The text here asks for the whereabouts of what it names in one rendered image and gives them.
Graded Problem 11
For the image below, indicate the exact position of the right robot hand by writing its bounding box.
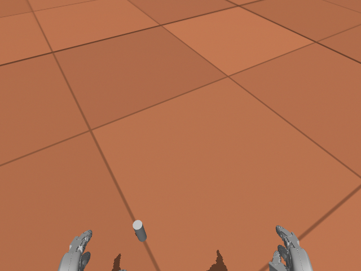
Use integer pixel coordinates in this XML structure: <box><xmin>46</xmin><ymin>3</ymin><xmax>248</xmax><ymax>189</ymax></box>
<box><xmin>268</xmin><ymin>225</ymin><xmax>313</xmax><ymax>271</ymax></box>

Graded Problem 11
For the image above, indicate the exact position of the left robot hand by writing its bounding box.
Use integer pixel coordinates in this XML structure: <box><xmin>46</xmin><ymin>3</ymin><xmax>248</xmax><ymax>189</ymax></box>
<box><xmin>58</xmin><ymin>230</ymin><xmax>127</xmax><ymax>271</ymax></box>

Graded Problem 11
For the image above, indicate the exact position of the can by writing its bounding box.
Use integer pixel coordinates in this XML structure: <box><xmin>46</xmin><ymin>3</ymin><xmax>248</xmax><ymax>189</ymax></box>
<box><xmin>133</xmin><ymin>220</ymin><xmax>147</xmax><ymax>242</ymax></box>

